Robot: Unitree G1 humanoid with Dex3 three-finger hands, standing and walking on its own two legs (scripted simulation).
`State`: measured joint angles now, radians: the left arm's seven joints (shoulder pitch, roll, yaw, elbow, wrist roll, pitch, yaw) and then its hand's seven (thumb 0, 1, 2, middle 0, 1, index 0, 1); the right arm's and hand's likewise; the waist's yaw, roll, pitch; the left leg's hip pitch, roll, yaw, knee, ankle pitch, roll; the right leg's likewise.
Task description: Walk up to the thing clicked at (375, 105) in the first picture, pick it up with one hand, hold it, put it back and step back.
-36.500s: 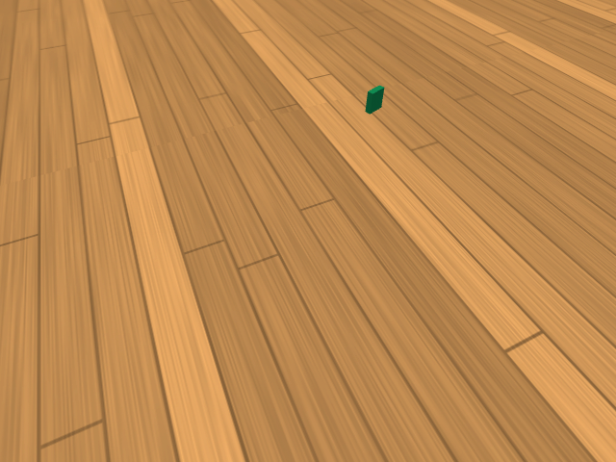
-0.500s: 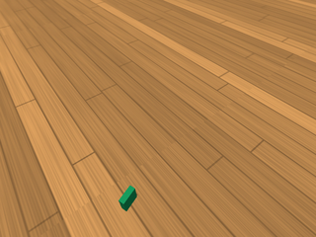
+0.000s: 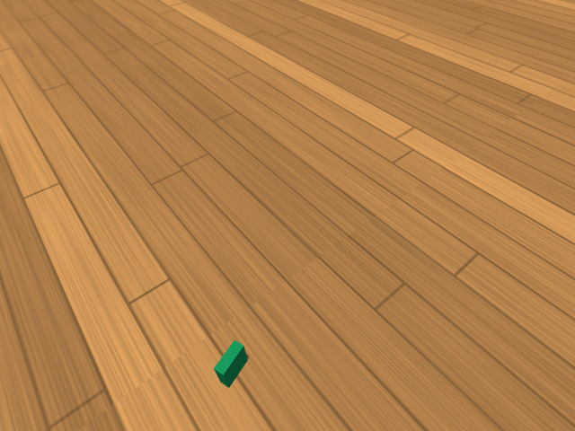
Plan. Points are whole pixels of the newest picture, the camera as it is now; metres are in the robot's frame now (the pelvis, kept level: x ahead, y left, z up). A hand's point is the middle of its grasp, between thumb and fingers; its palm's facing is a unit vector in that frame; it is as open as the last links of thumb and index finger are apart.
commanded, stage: stand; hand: left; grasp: from the side
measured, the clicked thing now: (231, 364) +0.46 +0.21 -0.72
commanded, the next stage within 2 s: step back in 0.36 s
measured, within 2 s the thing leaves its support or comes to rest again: neither
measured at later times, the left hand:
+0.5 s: hand out of the picture +0.07 +0.26 -0.16, palm faces +0.00 -0.93 -0.37, open 7.4 cm
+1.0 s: hand out of the picture +0.00 +0.28 -0.18, palm faces -0.07 -0.91 -0.40, open 7.4 cm
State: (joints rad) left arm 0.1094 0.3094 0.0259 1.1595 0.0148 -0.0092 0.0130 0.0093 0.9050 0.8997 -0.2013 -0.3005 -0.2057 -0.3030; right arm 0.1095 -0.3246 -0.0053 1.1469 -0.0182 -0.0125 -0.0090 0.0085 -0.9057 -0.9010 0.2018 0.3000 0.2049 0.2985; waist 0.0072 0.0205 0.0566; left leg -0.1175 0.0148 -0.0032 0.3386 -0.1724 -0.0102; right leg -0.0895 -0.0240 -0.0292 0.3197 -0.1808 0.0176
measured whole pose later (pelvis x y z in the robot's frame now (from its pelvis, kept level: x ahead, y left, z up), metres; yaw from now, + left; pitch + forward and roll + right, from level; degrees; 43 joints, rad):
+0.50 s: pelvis -0.02 +0.00 -0.01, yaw -1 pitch -1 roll +0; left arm 0.09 0.36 0.05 1.07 -0.01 0.00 0.01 0.01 0.90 0.90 -0.20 -0.30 -0.21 -0.30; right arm 0.06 -0.35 -0.03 1.08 0.00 0.02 0.01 0.01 -0.90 -0.90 0.20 0.30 0.21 0.30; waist 0.00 0.01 0.12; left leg -0.23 0.02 0.00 0.46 -0.21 -0.01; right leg -0.20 -0.02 -0.02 0.44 -0.21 0.01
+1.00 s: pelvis -0.10 +0.00 -0.03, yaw -4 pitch +0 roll +0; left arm 0.16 0.40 0.08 0.91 0.01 0.04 0.00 0.01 0.91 0.90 -0.20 -0.30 -0.21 -0.30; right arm 0.09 -0.36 -0.05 0.92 -0.04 0.03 0.01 0.01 -0.90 -0.90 0.20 0.30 0.21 0.30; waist 0.01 -0.01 0.14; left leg -0.46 0.05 0.05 0.61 -0.16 0.02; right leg -0.37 0.05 0.07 0.98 -0.51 0.00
